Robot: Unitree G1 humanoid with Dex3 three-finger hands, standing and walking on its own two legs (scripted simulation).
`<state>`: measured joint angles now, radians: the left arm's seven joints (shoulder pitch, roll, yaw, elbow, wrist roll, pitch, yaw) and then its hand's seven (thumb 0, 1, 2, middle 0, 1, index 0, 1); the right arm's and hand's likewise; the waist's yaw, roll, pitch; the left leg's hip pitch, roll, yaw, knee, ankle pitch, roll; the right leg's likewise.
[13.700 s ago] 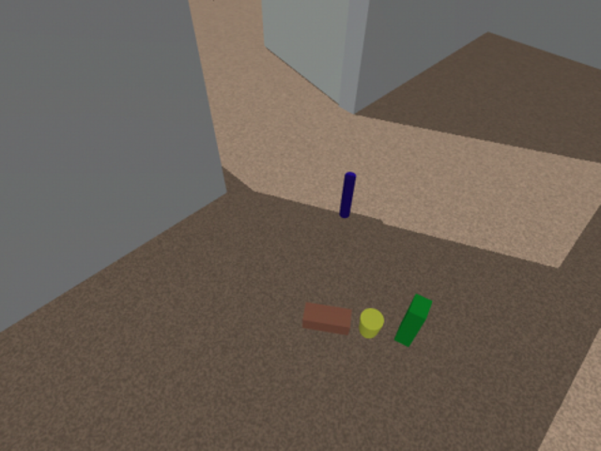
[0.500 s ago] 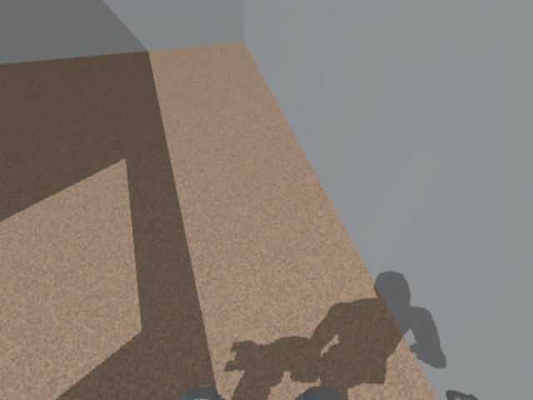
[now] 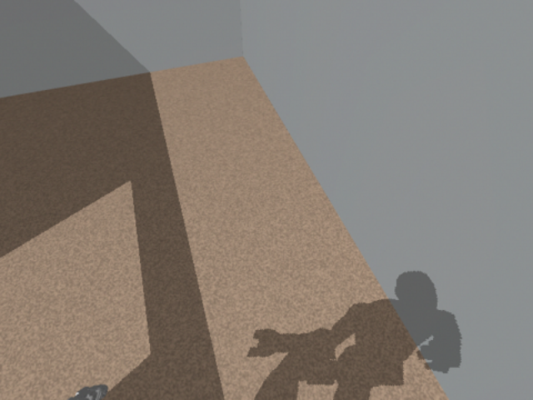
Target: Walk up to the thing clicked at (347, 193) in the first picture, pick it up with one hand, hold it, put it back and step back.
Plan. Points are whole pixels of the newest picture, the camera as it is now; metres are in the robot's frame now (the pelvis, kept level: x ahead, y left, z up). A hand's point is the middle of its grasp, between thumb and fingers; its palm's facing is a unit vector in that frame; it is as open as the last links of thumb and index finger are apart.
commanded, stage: walk up
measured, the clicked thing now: out of the picture -0.28 +1.05 -0.65
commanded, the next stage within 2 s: stand in 0.36 s
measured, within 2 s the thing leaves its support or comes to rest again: neither
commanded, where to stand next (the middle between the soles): +0.06 +0.00 m, yaw +1 degrees
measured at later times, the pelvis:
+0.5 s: pelvis +0.01 +0.00 +0.01, yaw +0 degrees
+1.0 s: pelvis +0.02 -0.01 +0.01, yaw +0 degrees
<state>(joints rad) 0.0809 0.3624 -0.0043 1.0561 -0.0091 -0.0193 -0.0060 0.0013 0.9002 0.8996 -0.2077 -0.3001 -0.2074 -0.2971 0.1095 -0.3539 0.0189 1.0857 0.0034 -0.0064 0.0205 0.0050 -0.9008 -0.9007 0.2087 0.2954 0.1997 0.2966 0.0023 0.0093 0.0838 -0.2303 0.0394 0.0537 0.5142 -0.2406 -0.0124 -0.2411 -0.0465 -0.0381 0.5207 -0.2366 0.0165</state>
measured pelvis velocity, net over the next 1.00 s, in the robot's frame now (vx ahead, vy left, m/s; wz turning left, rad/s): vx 0.02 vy -0.01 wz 0.01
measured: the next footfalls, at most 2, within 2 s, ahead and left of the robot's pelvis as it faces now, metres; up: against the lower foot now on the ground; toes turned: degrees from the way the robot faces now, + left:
none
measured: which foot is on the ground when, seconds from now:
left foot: down 0.00-1.00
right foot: down 0.00-1.00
